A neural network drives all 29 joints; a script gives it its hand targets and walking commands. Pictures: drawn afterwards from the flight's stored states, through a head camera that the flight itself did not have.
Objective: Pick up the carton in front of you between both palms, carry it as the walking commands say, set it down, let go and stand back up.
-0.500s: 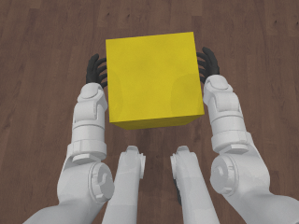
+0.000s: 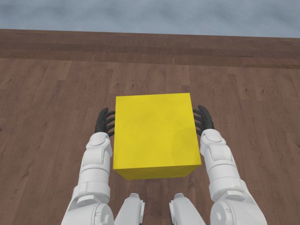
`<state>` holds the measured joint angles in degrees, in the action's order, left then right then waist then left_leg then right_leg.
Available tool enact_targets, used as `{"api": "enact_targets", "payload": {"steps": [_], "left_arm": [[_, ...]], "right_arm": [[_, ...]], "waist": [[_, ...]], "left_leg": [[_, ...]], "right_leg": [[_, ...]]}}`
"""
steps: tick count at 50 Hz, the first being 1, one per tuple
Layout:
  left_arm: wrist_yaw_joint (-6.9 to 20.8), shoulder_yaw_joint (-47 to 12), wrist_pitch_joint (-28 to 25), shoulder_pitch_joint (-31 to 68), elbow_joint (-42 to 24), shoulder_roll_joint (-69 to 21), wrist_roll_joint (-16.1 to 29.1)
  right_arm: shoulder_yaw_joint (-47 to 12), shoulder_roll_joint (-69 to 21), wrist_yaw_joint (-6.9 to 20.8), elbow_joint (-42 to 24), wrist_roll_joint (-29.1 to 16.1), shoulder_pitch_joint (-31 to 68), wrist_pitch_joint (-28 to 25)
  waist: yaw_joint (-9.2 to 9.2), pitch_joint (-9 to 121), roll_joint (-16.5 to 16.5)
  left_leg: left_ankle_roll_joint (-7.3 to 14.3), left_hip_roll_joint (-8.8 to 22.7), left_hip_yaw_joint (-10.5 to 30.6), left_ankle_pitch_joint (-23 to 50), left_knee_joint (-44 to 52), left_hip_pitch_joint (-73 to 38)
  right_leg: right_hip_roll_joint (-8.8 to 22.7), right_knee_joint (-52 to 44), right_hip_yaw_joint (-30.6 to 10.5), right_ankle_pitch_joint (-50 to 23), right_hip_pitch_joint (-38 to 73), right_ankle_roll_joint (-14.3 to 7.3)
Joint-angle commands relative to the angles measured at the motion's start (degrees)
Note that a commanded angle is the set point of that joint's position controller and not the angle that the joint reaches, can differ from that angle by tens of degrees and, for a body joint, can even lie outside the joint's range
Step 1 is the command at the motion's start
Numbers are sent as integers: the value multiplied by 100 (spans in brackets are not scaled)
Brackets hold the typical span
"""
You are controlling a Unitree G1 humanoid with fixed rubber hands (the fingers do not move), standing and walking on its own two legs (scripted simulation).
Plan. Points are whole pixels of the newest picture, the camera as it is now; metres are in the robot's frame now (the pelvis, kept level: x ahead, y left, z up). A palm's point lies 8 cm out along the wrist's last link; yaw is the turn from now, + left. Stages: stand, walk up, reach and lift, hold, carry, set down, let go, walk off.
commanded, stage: reach and lift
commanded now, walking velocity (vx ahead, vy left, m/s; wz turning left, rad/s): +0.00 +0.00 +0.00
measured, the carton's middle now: (154, 141) +0.36 +0.01 -0.10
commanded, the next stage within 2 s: hold in 1.50 s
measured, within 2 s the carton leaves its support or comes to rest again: neither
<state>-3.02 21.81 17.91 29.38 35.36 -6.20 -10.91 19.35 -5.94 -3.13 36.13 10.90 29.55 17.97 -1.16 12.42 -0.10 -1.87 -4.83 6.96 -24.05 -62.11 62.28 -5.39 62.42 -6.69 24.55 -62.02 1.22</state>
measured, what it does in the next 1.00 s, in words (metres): rises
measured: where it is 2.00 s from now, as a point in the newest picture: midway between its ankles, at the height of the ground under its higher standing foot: outside the picture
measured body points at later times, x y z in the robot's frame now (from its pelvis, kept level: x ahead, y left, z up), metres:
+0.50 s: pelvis +0.04 +0.00 +0.09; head +0.00 +0.01 +0.54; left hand +0.34 +0.16 +0.10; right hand +0.33 -0.15 +0.10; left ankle +0.05 +0.13 -0.65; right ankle +0.04 -0.12 -0.65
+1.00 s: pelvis +0.02 +0.00 +0.09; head +0.00 +0.00 +0.54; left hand +0.33 +0.16 +0.11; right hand +0.33 -0.15 +0.11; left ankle +0.05 +0.13 -0.65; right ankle +0.04 -0.12 -0.65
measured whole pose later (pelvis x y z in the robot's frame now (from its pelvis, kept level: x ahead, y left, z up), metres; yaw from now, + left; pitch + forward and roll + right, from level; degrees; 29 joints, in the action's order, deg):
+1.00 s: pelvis +0.02 +0.00 +0.09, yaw +0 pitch -3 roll +0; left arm -0.2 17.3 35.3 18.0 21.6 -9.5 -16.6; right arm 16.7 -9.4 0.5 21.4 16.4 17.6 35.6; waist 0.0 0.6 -0.1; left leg -0.5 -2.7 7.7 -12.5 -26.2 10.2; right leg -2.9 26.1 -7.8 12.9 -9.7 0.5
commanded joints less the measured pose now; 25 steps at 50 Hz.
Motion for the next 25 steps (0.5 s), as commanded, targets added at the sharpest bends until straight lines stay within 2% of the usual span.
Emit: {"api": "enact_targets", "payload": {"steps": [1,9,17,21,25], "left_arm": [[1428,-3395,-20,2798,152,-6078,732],[1433,-3768,206,1899,-211,-6070,809],[1510,-4145,806,1266,-863,-6037,945],[1555,-4238,1196,1103,-1228,-5948,1000],[1605,-3950,1497,1026,-1161,-5856,886]], "right_arm": [[-3255,-6031,1364,-56,-724,2920,-114],[-3526,-5948,1440,-415,-760,2018,128],[-3875,-5930,1549,-1042,-935,1372,747],[-3983,-5854,1588,-1425,-1003,1202,1142],[-3743,-5749,1636,-1427,-902,1182,1453]], "waist": [[2,3131,-27],[72,2350,22],[94,1440,50],[113,896,40],[100,176,18]], "left_leg": [[108,-281,-358,1655,1142,-2499],[109,-160,-176,2383,2213,-3871],[86,-47,-139,2814,3191,-5015],[82,-32,-170,2728,3605,-5421],[99,-21,-199,2084,3902,-5449]], "right_leg": [[-225,-1220,274,-1650,2458,-48],[-118,-2253,162,-2303,3648,-60],[-37,-3235,116,-2730,4830,-69],[-4,-3666,140,-2650,5229,-64],[39,-3974,173,-2010,5249,-85]]}}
